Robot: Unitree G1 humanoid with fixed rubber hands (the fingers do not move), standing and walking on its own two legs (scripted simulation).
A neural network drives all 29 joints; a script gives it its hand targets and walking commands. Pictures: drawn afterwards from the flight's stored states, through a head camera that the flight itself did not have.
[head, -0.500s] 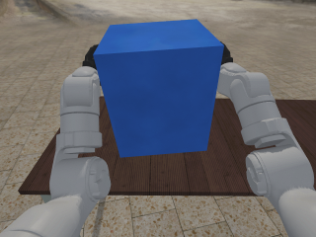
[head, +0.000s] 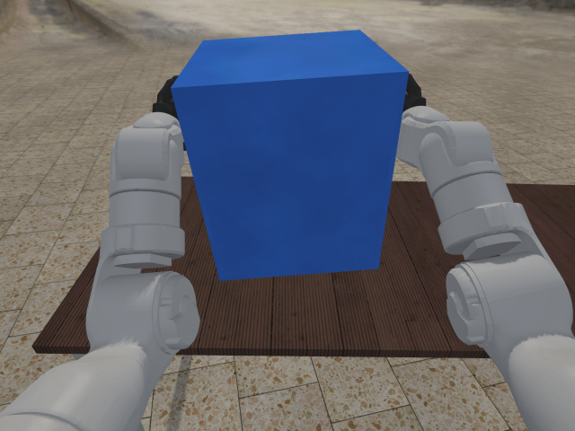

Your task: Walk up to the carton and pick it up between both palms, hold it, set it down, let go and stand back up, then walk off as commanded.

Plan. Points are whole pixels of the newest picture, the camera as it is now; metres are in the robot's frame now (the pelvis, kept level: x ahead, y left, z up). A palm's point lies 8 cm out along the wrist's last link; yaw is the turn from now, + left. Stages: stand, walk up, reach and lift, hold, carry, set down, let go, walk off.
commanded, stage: hold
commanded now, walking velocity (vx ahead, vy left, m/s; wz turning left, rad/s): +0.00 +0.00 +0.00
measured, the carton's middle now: (290, 154) +0.37 +0.00 +0.28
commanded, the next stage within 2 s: set down in 1.76 s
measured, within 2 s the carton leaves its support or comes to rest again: neither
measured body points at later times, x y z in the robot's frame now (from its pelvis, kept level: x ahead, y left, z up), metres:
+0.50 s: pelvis +0.00 +0.00 +0.00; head -0.09 +0.02 +0.44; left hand +0.39 +0.15 +0.31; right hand +0.38 -0.15 +0.32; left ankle +0.02 +0.12 -0.75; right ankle +0.01 -0.10 -0.75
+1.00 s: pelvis +0.00 +0.00 +0.00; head -0.09 +0.03 +0.44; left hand +0.39 +0.15 +0.31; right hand +0.38 -0.16 +0.32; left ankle +0.02 +0.12 -0.75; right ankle +0.01 -0.10 -0.75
